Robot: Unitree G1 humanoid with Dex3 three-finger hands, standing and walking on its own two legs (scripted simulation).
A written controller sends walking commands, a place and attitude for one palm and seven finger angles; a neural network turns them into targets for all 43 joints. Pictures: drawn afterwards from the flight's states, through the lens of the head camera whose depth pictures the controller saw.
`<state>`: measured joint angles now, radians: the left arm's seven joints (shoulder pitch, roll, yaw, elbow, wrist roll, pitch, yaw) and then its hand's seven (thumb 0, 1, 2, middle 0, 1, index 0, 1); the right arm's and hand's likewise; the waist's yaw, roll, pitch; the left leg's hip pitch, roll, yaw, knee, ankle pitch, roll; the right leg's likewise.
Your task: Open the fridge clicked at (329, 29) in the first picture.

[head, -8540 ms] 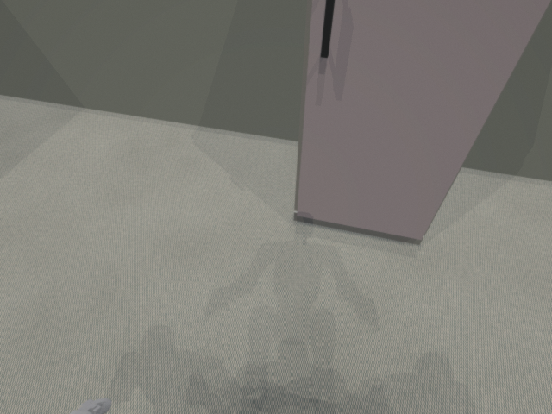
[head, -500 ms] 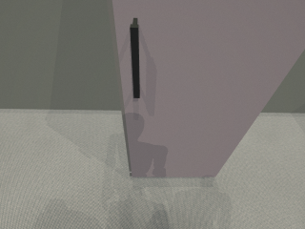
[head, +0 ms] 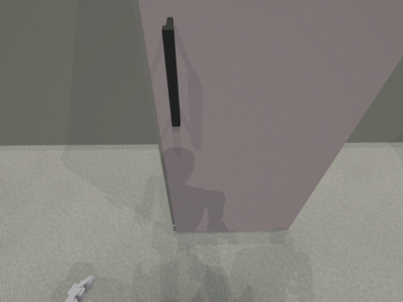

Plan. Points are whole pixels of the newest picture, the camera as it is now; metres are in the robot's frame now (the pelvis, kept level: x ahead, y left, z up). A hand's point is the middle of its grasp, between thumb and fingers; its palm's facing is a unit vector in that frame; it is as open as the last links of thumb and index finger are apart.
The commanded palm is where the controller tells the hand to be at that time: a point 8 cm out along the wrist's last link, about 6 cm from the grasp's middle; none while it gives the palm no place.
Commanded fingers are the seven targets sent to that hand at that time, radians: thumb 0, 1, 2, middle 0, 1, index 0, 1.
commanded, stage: raise the hand to about handle height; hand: left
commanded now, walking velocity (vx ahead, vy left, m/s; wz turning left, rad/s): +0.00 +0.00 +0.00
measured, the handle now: (173, 77) +0.51 +0.08 +0.19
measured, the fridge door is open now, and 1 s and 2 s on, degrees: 0 0 0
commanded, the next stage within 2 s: move the hooked fingers beside the handle in 1.96 s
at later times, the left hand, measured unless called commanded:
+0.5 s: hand (97, 271) +0.17 +0.18 +0.04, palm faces +0.12 -0.99 -0.09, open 9.9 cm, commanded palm +0.15 +0.24 +0.05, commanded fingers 0.00 0.13 0.57 -0.25 -0.80 -0.25 -0.80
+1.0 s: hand (63, 211) +0.24 +0.23 +0.12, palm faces +0.13 -0.99 -0.07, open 12.9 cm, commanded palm +0.21 +0.28 +0.14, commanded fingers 0.00 -0.45 0.32 -0.30 -1.17 -0.30 -1.17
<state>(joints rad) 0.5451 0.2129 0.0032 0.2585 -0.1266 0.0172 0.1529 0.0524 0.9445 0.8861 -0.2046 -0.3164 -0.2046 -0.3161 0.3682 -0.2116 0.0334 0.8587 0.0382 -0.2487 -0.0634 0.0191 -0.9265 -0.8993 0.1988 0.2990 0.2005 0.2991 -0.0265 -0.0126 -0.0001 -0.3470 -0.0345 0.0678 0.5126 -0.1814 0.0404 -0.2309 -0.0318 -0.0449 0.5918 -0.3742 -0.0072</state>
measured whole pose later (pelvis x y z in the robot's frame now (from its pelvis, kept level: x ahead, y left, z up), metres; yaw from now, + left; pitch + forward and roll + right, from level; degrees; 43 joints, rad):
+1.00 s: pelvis +0.01 -0.01 -0.01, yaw +0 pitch +0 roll -1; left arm 0.25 0.34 0.32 -0.15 -0.34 -0.05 -0.24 0.00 -0.23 0.42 -0.28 -1.02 -0.29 -1.02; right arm 0.21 -0.27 0.02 0.67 0.06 -0.31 -0.13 0.01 -0.90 -0.90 0.20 0.30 0.20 0.30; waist 0.05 0.02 -0.03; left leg -0.39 0.01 0.04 0.64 -0.25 0.03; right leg -0.22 0.01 -0.07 0.61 -0.39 -0.02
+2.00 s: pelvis -0.01 -0.02 +0.01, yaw +1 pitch -5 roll -1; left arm -0.15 0.48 0.44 0.03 -0.33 0.34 -0.32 -0.01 -0.50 0.30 -0.30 -1.20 -0.30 -1.20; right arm 0.16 -0.27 0.08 0.66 0.10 -0.19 -0.14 0.01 -0.90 -0.90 0.20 0.30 0.20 0.30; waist 0.06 0.05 -0.02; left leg -0.23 0.01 0.03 0.47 -0.16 0.01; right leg -0.06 0.03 -0.07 0.45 -0.30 -0.03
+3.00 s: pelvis +0.01 -0.02 +0.01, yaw -1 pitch -2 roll +0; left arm -0.41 0.37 0.30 0.23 -0.25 0.33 -0.16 -0.01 -0.50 0.30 -0.30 -1.20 -0.30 -1.20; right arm 0.19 -0.27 0.05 0.70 0.09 -0.12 -0.12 0.01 -0.90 -0.90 0.20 0.30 0.20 0.30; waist 0.01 0.03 -0.04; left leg -0.24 0.02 0.05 0.45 -0.17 0.01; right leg -0.09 0.03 -0.05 0.44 -0.31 -0.04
